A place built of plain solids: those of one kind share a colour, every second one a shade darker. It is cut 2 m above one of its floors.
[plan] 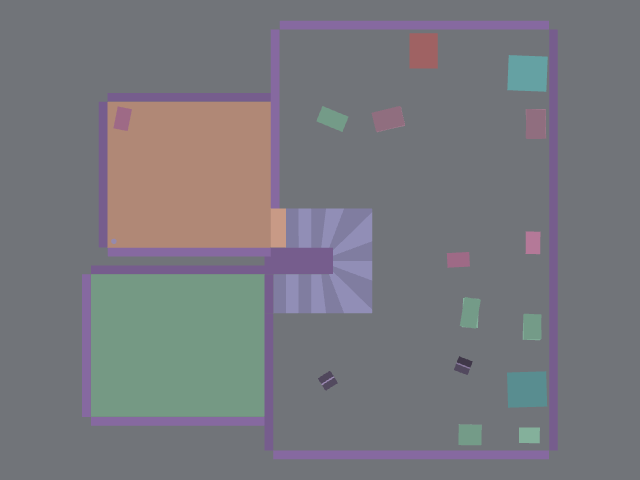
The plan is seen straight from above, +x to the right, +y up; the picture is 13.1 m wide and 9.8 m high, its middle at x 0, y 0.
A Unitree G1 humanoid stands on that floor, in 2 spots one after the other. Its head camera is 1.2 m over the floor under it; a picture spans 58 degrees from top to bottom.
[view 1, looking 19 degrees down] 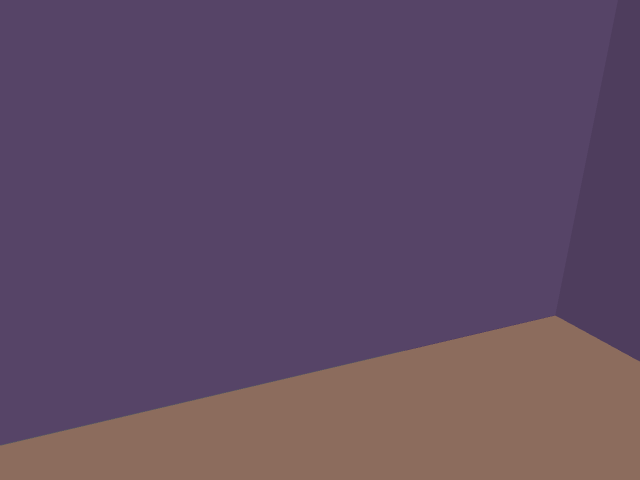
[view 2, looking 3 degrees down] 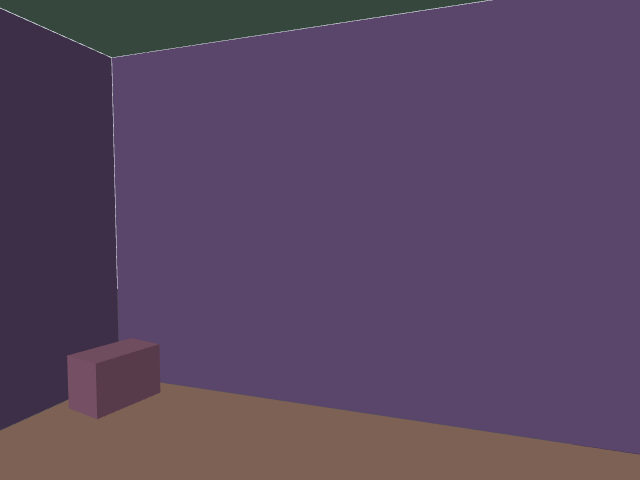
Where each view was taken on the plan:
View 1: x -3.03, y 1.27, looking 69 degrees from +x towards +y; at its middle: wall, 1.76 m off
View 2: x -1.86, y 0.28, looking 109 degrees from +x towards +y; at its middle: wall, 2.70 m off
